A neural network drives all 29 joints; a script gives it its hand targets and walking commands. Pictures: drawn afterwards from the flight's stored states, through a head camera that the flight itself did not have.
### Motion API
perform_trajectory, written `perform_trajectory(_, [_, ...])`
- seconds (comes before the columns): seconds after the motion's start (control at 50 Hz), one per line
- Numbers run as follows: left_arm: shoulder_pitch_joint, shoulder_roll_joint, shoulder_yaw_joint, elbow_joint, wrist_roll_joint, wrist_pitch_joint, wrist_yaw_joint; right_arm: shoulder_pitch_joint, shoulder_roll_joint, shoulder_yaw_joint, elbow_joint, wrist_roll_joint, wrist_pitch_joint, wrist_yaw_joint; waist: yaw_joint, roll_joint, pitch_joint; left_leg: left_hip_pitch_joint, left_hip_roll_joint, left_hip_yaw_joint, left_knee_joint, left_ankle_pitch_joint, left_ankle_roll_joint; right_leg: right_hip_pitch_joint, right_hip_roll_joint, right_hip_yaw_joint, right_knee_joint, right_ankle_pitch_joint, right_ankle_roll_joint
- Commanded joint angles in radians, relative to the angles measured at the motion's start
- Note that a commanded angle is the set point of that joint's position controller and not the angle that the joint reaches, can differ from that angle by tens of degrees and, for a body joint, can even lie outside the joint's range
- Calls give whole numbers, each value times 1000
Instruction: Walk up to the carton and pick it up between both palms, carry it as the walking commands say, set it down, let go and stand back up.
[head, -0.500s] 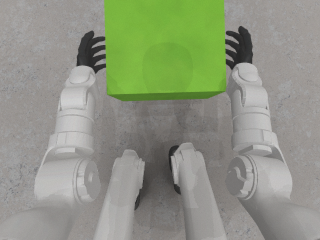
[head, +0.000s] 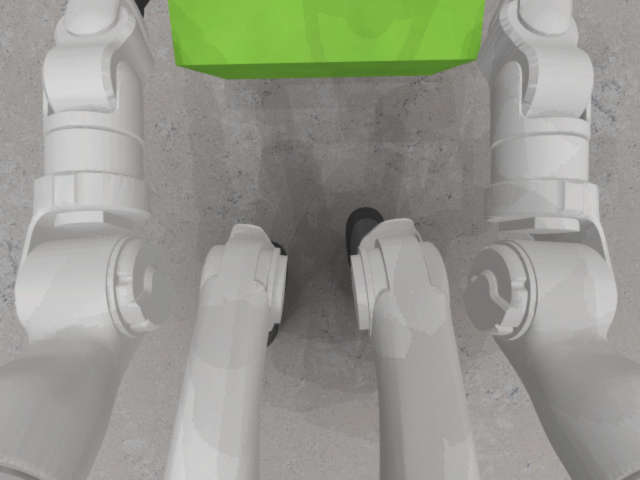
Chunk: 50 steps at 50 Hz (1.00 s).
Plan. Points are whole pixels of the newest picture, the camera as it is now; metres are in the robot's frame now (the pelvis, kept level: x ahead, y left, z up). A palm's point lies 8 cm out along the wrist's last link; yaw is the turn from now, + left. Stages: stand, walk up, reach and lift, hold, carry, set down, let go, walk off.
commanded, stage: set down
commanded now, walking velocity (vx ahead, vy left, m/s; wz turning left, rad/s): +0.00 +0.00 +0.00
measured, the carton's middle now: out of the picture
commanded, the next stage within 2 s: none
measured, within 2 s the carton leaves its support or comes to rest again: rests again in 1.40 s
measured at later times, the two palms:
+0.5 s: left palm out of the picture +0.57 +0.14 -0.22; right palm out of the picture +0.55 -0.21 -0.21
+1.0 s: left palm (171, 3) +0.58 +0.14 -0.27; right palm out of the picture +0.55 -0.21 -0.26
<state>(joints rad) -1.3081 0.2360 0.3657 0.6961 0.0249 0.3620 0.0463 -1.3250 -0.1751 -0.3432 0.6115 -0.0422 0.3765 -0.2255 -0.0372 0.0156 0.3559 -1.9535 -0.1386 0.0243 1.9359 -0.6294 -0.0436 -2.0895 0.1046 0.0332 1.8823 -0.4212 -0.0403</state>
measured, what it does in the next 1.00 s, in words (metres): lowers itself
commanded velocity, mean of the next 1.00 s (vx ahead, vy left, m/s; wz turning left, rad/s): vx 0.00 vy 0.00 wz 0.00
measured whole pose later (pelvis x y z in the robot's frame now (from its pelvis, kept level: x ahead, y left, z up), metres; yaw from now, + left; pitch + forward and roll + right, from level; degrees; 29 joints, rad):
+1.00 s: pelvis +0.01 +0.01 -0.09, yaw +2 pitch +31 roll +0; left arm -1.54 0.35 0.06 1.03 -0.14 0.26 0.11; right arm -1.48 -0.37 -0.26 0.99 0.13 0.22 -0.11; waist -0.08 0.00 0.52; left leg -2.13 -0.15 0.04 2.30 -0.72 0.00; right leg -2.22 0.00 -0.05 2.23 -0.55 -0.05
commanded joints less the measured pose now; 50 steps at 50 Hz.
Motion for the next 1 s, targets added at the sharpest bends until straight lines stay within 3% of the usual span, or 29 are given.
perform_trajectory(0.0, [-797,-829,-552,-255,-216,-43,-303,-684,892,599,-152,213,-9,361,40,-99,-2111,157,-8,79,-137,233,45,1377,-10,45,-63,444,54])
perform_trajectory(0.02, [-795,-814,-567,-254,-222,-40,-298,-719,871,615,-183,229,-13,356,58,-103,-2180,209,-3,78,-125,245,47,1385,-11,36,-45,440,58])
perform_trajectory(0.06, [-822,-796,-570,-274,-237,-35,-288,-722,835,621,-169,239,-2,351,42,-87,-2255,258,2,73,-102,242,42,1416,-14,42,-23,398,56])
perform_trajectory(0.08, [-816,-789,-603,-272,-245,-31,-282,-726,838,666,-207,266,2,340,47,-73,-2254,244,9,93,-92,304,37,1510,-14,44,1,551,46])
perform_trajectory(0.1, [-820,-793,-624,-291,-252,-26,-275,-738,831,676,-216,273,8,338,25,-79,-2221,227,10,85,-109,295,43,1533,-8,21,10,611,41])
perform_trajectory(0.14, [-863,-789,-599,-249,-253,-25,-268,-808,794,649,-184,271,5,344,47,-85,-2120,188,9,81,-106,229,52,1429,-7,26,15,511,39])
perform_trajectory(0.16, [-920,-785,-610,-274,-271,-33,-264,-818,792,622,-157,267,-2,348,31,-74,-2058,227,13,69,-114,223,58,1302,-6,3,9,432,42])
perform_trajectory(0.2, [-969,-789,-632,-302,-282,-53,-252,-810,800,605,-135,262,-19,352,20,-69,-2041,257,15,56,-96,243,58,1223,-12,-12,33,426,34])
perform_trajectory(0.22, [-973,-791,-621,-280,-271,-56,-244,-831,802,598,-126,269,-28,351,33,-46,-2006,267,12,57,-90,257,59,1175,-8,-15,36,418,32])
perform_trajectory(0.24, [-977,-784,-605,-241,-271,-64,-239,-815,787,566,-64,256,-30,359,21,-47,-1943,291,18,47,-86,244,62,1097,-12,-25,36,367,34])
perform_trajectory(0.26, [-945,-774,-577,-165,-247,-66,-239,-776,789,537,27,240,-31,365,35,-49,-1833,225,20,52,-76,209,59,1056,-14,-15,38,340,29])
perform_trajectory(0.3, [-907,-779,-551,-68,-222,-69,-246,-741,767,484,135,206,-39,386,23,-59,-1668,202,25,37,-82,153,62,918,-15,-41,46,238,28])
perform_trajectory(0.32, [-870,-794,-531,-40,-196,-69,-251,-731,767,461,155,197,-46,398,32,-25,-1595,196,27,35,-77,153,63,837,-17,-45,52,206,25])
perform_trajectory(0.36, [-904,-799,-507,-48,-193,-85,-249,-751,759,430,160,190,-59,415,33,-38,-1587,253,27,27,-65,189,58,784,-19,-66,71,196,24])
perform_trajectory(0.4, [-899,-805,-508,-37,-198,-88,-241,-793,722,421,142,202,-78,423,23,-8,-1615,340,26,14,-36,261,51,724,-17,-80,91,220,25])
perform_trajectory(0.42, [-891,-832,-522,-48,-214,-90,-236,-784,724,414,139,203,-81,430,0,-1,-1655,388,24,2,-25,306,48,711,-17,-91,110,252,22])
perform_trajectory(0.44, [-906,-811,-519,-34,-212,-86,-233,-771,731,411,184,204,-73,433,11,-9,-1600,385,25,3,-28,283,48,679,-19,-96,111,218,26])
perform_trajectory(0.48, [-878,-831,-538,-24,-214,-92,-230,-734,728,393,213,205,-83,441,-21,29,-1547,404,26,-8,-2,322,42,615,-19,-98,131,238,18])
perform_trajectory(0.5, [-898,-839,-545,-49,-229,-99,-227,-769,714,394,155,207,-94,441,-44,31,-1578,433,21,-17,5,359,41,633,-21,-99,138,270,20])
perform_trajectory(0.52, [-901,-836,-560,-75,-236,-107,-224,-768,707,390,138,218,-106,439,-39,56,-1587,435,21,-10,27,396,36,622,-17,-93,153,303,17])
perform_trajectory(0.58, [-994,-836,-626,-175,-294,-130,-198,-826,674,419,67,256,-135,417,-79,95,-1712,501,16,-28,65,513,24,692,-17,-80,191,430,7])
perform_trajectory(0.62, [-995,-820,-646,-192,-306,-142,-184,-803,670,421,87,264,-139,406,-80,101,-1688,486,16,-29,77,532,22,719,-19,-65,210,462,-1])
perform_trajectory(0.64, [-1004,-805,-658,-192,-315,-144,-182,-805,642,414,99,259,-145,398,-107,117,-1657,447,14,-25,91,512,22,725,-17,-66,217,466,-5])
perform_trajectory(0.68, [-957,-809,-663,-124,-313,-149,-181,-782,618,404,132,243,-156,390,-127,125,-1570,424,14,-33,97,486,24,690,-25,-61,220,443,-4])
perform_trajectory(0.72, [-914,-801,-627,-60,-308,-156,-187,-787,595,392,152,228,-167,388,-140,92,-1443,310,9,-28,100,431,32,712,-25,-57,230,424,-4])
perform_trajectory(0.76, [-917,-775,-608,-43,-304,-166,-192,-769,604,383,178,225,-168,388,-124,83,-1361,208,10,-10,114,395,30,745,-28,-33,233,444,-9])
perform_trajectory(0.86, [-891,-748,-589,2,-293,-174,-187,-812,604,405,151,265,-176,398,-90,73,-1370,195,11,5,133,390,40,803,-27,-20,263,488,-2])
perform_trajectory(0.92, [-900,-727,-570,10,-277,-180,-182,-808,615,415,174,280,-172,403,-65,58,-1317,179,14,8,136,359,47,796,-26,-11,263,459,3])
perform_trajectory(0.98, [-886,-730,-554,50,-273,-178,-193,-818,595,400,188,267,-175,404,-66,60,-1186,106,13,3,130,302,54,730,-27,-8,257,392,2])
